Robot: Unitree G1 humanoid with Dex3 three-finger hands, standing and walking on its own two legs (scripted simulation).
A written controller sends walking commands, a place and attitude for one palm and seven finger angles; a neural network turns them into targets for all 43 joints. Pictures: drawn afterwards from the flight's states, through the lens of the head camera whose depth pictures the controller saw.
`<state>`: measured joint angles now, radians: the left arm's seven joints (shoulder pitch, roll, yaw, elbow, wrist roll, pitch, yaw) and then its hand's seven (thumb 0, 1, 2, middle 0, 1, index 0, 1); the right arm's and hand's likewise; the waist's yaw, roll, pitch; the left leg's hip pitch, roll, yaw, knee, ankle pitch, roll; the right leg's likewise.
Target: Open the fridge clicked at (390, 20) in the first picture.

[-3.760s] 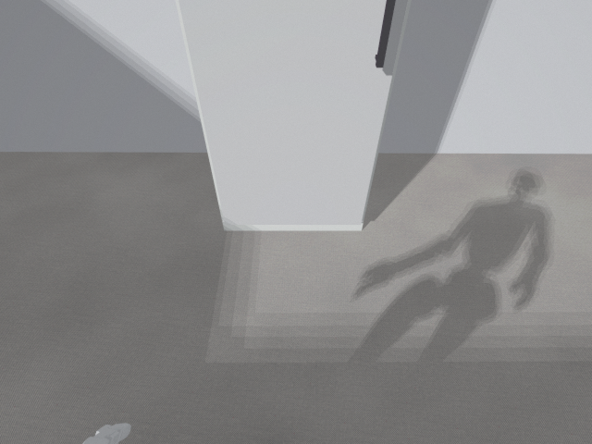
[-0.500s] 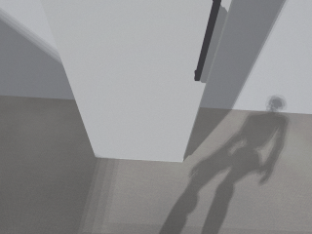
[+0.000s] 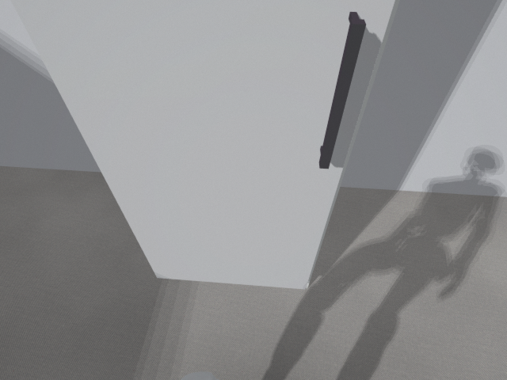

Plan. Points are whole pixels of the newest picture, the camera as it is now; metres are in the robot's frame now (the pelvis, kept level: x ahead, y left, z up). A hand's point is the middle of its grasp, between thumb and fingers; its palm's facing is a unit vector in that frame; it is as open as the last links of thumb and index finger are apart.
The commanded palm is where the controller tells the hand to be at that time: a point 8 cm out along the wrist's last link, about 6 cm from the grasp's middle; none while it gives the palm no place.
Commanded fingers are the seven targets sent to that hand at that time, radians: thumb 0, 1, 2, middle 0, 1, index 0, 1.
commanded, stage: come to a stop and stand still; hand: right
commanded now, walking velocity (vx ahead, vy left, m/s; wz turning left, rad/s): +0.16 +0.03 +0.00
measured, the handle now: (336, 101) +0.54 -0.11 +0.17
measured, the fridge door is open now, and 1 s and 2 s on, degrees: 0 0 0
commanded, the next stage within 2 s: look again from close up in 1.88 s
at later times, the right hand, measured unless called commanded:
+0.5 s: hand out of the picture +0.11 -0.17 -0.19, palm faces +0.12 +0.97 -0.19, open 7.3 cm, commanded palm none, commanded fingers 0.00 -0.90 -0.90 0.20 0.30 0.20 0.30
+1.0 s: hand out of the picture +0.01 -0.15 -0.18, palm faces +0.06 +0.98 -0.18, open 7.4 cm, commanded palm none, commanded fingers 0.00 -0.90 -0.90 0.20 0.30 0.20 0.30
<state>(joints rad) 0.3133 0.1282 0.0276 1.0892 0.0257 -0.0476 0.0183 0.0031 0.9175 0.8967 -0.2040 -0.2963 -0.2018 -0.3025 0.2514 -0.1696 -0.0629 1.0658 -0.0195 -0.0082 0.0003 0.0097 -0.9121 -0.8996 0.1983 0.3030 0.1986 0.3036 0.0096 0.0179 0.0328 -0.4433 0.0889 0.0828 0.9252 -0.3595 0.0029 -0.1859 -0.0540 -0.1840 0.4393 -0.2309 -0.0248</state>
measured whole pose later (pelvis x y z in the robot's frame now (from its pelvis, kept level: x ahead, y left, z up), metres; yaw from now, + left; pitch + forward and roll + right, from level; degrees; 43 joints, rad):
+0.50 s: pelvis +0.05 +0.01 -0.01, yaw -3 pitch -1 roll +0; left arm 0.21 0.16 0.05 1.04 0.01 0.02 0.03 0.01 0.91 0.90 -0.20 -0.30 -0.20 -0.30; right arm 0.15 -0.16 -0.06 1.03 -0.01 0.03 -0.04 0.00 -0.92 -0.90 0.20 0.30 0.20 0.30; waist -0.01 0.03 0.09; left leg -0.32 0.09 0.14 0.58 -0.24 0.00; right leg -0.25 -0.03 -0.11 0.58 -0.29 -0.01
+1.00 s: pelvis +0.02 +0.01 +0.00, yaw -1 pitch -3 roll +0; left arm 0.23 0.17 0.02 1.12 0.01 0.01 0.01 0.00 0.93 0.90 -0.20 -0.30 -0.20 -0.30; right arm 0.29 -0.14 0.00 1.12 -0.01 0.01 -0.03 0.01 -0.91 -0.90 0.20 0.30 0.20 0.30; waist 0.00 0.00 0.02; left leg -0.14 0.03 0.05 0.44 -0.25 0.00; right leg -0.19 -0.03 -0.14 0.40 -0.17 -0.02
